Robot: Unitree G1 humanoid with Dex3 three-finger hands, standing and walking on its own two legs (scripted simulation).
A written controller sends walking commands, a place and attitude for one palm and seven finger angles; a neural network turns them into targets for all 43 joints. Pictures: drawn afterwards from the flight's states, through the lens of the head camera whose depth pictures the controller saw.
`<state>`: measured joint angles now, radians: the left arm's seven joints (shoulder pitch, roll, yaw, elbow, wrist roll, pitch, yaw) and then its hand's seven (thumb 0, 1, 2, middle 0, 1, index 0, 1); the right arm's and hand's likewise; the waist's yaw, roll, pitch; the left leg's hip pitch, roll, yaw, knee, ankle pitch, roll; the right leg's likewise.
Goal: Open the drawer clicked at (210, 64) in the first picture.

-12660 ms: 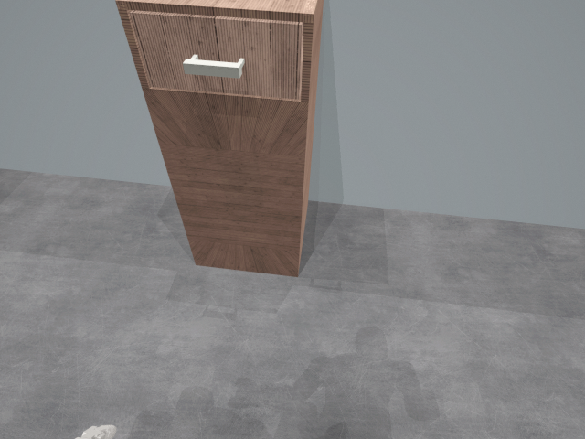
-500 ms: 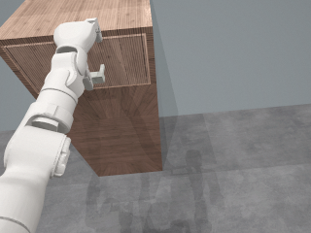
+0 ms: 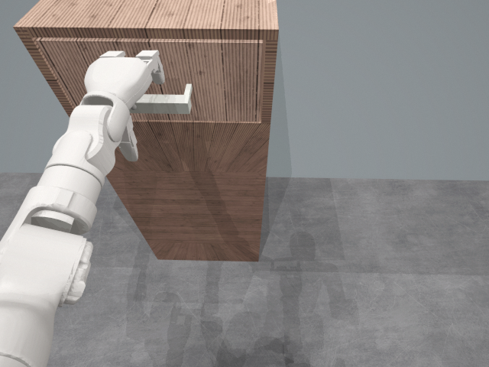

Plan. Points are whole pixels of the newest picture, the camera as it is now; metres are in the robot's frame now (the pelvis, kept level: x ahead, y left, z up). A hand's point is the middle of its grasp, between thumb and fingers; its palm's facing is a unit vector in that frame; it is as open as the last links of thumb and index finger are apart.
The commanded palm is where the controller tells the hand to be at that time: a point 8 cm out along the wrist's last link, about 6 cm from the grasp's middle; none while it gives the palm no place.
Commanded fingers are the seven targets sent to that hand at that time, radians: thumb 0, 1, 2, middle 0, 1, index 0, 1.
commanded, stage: lower the fingers behind the handle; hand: left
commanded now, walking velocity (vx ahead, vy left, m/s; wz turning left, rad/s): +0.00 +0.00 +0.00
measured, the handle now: (157, 96) +0.56 +0.17 +0.12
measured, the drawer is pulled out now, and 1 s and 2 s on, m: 0.00 0.00 0.00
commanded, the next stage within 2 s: close the thumb around the handle in 1.18 s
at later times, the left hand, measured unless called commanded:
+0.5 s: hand (147, 118) +0.51 +0.18 +0.11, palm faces -0.01 -0.01 -1.00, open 13.9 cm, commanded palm +0.49 +0.19 +0.17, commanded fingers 0.00 -0.50 0.30 -0.30 -1.20 -0.30 -1.20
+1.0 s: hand (148, 125) +0.51 +0.18 +0.10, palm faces -0.03 -0.01 -1.00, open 13.9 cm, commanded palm +0.48 +0.19 +0.15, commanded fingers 0.00 -0.50 0.30 -0.30 -1.20 -0.30 -1.20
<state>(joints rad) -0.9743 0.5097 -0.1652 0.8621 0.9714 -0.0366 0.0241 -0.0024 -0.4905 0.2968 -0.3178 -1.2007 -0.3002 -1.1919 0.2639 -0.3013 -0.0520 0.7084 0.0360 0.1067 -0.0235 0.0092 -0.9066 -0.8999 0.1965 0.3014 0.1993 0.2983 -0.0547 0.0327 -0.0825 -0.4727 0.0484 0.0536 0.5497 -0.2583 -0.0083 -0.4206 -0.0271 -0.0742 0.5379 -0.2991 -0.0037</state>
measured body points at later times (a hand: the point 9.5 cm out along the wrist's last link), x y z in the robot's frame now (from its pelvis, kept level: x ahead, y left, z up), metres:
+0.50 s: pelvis +0.01 +0.00 +0.00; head +0.08 -0.01 +0.44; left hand +0.51 +0.18 +0.17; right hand +0.02 -0.27 -0.14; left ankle +0.00 +0.13 -0.73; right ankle -0.03 -0.12 -0.73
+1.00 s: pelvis +0.02 -0.01 -0.01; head +0.08 -0.02 +0.44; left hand +0.50 +0.18 +0.15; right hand +0.06 -0.28 -0.14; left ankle +0.00 +0.13 -0.73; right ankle -0.03 -0.12 -0.73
